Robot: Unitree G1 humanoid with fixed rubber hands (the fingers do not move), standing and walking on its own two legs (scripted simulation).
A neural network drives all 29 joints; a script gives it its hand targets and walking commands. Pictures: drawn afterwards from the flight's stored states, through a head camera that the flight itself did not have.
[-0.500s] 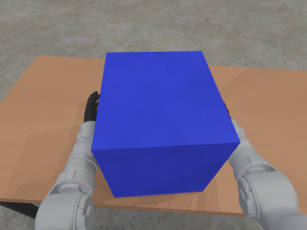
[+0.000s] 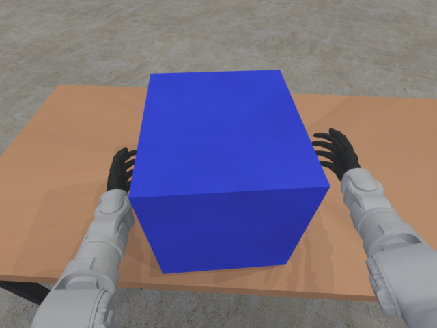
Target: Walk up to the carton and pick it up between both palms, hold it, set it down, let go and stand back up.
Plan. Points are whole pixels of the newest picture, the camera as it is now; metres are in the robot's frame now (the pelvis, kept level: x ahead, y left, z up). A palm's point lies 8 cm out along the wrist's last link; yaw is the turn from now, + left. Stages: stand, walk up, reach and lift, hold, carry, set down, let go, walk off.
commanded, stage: set down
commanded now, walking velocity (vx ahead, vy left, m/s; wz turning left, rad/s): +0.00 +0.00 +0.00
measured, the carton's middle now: (220, 172) +0.41 +0.03 +0.05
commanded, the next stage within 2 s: none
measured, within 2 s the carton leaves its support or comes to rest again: neither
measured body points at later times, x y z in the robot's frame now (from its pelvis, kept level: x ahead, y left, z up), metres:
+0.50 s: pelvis -0.01 +0.00 +0.00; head +0.01 -0.01 +0.45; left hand +0.30 +0.24 +0.05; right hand +0.36 -0.23 +0.04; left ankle -0.01 +0.12 -0.74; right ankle +0.02 -0.11 -0.74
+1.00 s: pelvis -0.01 -0.01 +0.00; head -0.01 -0.01 +0.45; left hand +0.23 +0.24 +0.04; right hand +0.28 -0.25 +0.04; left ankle -0.01 +0.12 -0.74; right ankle +0.02 -0.11 -0.74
